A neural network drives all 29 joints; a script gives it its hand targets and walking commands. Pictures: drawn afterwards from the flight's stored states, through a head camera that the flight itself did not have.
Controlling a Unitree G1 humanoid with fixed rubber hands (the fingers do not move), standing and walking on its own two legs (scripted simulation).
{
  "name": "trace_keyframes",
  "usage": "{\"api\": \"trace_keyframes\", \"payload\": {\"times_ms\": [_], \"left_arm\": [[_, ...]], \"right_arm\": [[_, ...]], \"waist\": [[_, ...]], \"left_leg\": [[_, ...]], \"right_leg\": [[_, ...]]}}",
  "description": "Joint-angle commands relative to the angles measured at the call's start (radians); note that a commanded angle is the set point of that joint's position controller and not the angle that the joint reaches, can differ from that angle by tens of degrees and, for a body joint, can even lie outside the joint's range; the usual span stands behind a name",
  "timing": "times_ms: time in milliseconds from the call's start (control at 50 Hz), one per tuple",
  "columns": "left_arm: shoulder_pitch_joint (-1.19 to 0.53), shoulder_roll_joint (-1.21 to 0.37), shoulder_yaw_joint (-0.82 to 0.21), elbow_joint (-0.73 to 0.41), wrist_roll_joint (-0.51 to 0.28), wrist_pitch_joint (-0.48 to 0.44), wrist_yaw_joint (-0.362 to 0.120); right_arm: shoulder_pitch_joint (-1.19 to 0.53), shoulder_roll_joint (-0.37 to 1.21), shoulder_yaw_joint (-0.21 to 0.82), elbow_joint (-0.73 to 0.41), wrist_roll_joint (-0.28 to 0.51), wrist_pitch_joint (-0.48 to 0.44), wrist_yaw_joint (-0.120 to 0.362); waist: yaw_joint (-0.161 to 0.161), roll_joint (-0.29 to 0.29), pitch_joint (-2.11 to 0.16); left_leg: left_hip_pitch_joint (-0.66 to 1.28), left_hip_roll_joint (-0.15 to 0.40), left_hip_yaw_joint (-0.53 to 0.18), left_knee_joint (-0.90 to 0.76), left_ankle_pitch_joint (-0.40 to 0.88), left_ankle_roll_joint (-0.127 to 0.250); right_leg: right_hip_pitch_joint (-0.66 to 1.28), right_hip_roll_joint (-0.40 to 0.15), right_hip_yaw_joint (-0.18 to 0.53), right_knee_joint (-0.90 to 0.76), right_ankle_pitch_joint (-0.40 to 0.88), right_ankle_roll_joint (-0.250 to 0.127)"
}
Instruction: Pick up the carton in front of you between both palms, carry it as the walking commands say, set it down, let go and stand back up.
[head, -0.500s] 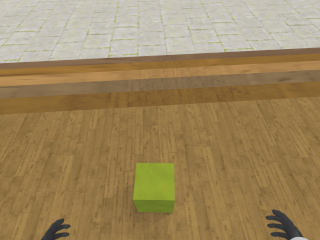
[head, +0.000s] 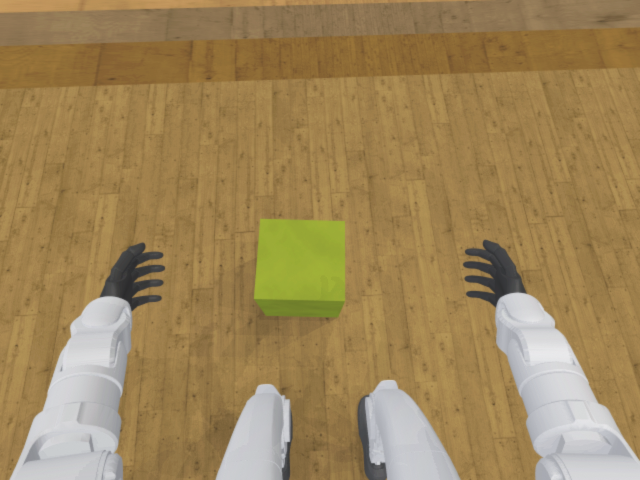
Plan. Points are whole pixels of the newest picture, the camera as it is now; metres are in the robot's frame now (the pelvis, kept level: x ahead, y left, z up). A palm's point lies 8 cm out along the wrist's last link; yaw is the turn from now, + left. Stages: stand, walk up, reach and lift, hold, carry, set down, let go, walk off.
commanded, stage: reach and lift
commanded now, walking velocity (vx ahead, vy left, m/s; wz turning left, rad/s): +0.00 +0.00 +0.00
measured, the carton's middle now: (302, 272) +0.49 +0.04 -0.58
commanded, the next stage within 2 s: none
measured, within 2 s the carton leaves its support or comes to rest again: neither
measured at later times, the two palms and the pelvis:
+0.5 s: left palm (178, 196) +0.51 +0.23 -0.14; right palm (416, 202) +0.49 -0.15 -0.15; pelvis -0.05 +0.02 -0.05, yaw +0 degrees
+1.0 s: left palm (212, 249) +0.49 +0.23 -0.37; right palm (390, 248) +0.48 -0.15 -0.37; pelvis -0.04 +0.00 -0.20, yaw -2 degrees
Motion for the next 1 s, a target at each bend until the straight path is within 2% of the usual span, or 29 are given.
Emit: {"api": "trace_keyframes", "payload": {"times_ms": [0, 220, 300, 380, 440, 520, 580, 640, 680, 720, 800, 900, 980], "left_arm": [[-0.269, 0.150, 0.041, -0.044, -0.017, -0.009, 0.006], [-0.912, 0.188, 0.051, 0.158, -0.018, 0.009, 0.019], [-1.083, 0.190, 0.081, 0.229, 0.012, -0.007, 0.015], [-1.207, 0.185, 0.121, 0.256, 0.056, -0.024, 0.008], [-1.235, 0.171, 0.151, 0.243, 0.093, -0.035, 0.006], [-1.205, 0.123, 0.190, 0.191, 0.131, -0.063, 0.005], [-1.143, 0.069, 0.224, 0.178, 0.155, -0.096, 0.006], [-1.069, 0.028, 0.255, 0.184, 0.176, -0.126, 0.007], [-1.026, 0.019, 0.271, 0.191, 0.185, -0.140, 0.011], [-1.000, 0.024, 0.273, 0.201, 0.179, -0.153, 0.015], [-1.009, 0.073, 0.242, 0.202, 0.127, -0.174, 0.033], [-1.077, 0.175, 0.134, 0.192, 0.000, -0.181, 0.059], [-1.178, 0.239, 0.050, 0.178, -0.086, -0.163, 0.068]], "right_arm": [[-0.244, -0.109, -0.044, -0.062, 0.017, -0.010, -0.024], [-0.843, -0.118, -0.138, 0.097, 0.012, 0.015, -0.074], [-1.008, -0.105, -0.190, 0.148, -0.020, -0.001, -0.072], [-1.124, -0.089, -0.247, 0.164, -0.062, -0.019, -0.067], [-1.127, -0.075, -0.282, 0.153, -0.095, -0.036, -0.065], [-1.064, -0.043, -0.309, 0.113, -0.126, -0.077, -0.054], [-1.007, -0.002, -0.330, 0.102, -0.149, -0.120, -0.043], [-0.960, 0.033, -0.341, 0.104, -0.170, -0.158, -0.039], [-0.937, 0.051, -0.341, 0.112, -0.177, -0.173, -0.039], [-0.928, 0.063, -0.333, 0.123, -0.175, -0.181, -0.042], [-0.954, 0.051, -0.278, 0.133, -0.138, -0.186, -0.065], [-1.030, -0.001, -0.163, 0.117, -0.030, -0.175, -0.108], [-1.132, -0.053, -0.103, 0.105, 0.050, -0.153, -0.132]], "waist": [[0.008, 0.059, -0.594], [-0.007, 0.069, -0.841], [-0.006, 0.070, -0.895], [-0.006, 0.072, -0.957], [-0.015, 0.091, -1.053], [-0.018, 0.126, -1.142], [-0.011, 0.129, -1.121], [0.001, 0.104, -1.081], [0.014, 0.082, -1.062], [0.026, 0.054, -1.041], [0.042, 0.013, -1.073], [0.046, -0.004, -1.231], [0.047, 0.020, -1.307]], "left_leg": [[0.218, -0.044, 0.002, -0.033, 0.495, -0.028], [0.079, -0.043, 0.020, -0.046, 0.164, -0.035], [0.027, -0.050, 0.022, -0.038, 0.130, -0.035], [0.002, -0.059, 0.025, -0.021, 0.157, -0.033], [0.073, -0.065, 0.021, -0.004, 0.284, -0.032], [0.200, -0.065, 0.004, 0.048, 0.586, -0.031], [0.176, -0.058, -0.013, 0.102, 0.761, -0.026], [0.072, -0.053, -0.026, 0.174, 0.845, -0.022], [-0.050, -0.054, -0.020, 0.230, 0.814, -0.024], [-0.214, -0.060, -0.003, 0.286, 0.717, -0.027], [-0.446, -0.069, 0.019, 0.413, 0.604, -0.033], [-0.574, -0.063, 0.044, 0.591, 0.531, -0.041], [-0.608, -0.053, 0.064, 0.712, 0.424, -0.045]], "right_leg": [[0.121, 0.051, -0.012, -0.031, 0.404, 0.034], [-0.080, 0.064, -0.068, -0.004, 0.101, 0.036], [-0.136, 0.068, -0.080, 0.013, 0.076, 0.038], [-0.171, 0.079, -0.088, 0.031, 0.099, 0.039], [-0.183, 0.092, -0.095, 0.035, 0.176, 0.038], [-0.257, 0.105, -0.096, 0.050, 0.337, 0.031], [-0.366, 0.106, -0.085, 0.081, 0.435, 0.030], [-0.479, 0.104, -0.072, 0.138, 0.487, 0.040], [-0.529, 0.102, -0.064, 0.199, 0.485, 0.048], [-0.547, 0.101, -0.059, 0.276, 0.466, 0.056], [-0.532, 0.100, -0.048, 0.439, 0.478, 0.064], [-0.454, 0.094, -0.046, 0.639, 0.529, 0.066], [-0.444, 0.091, -0.053, 0.752, 0.447, 0.060]]}}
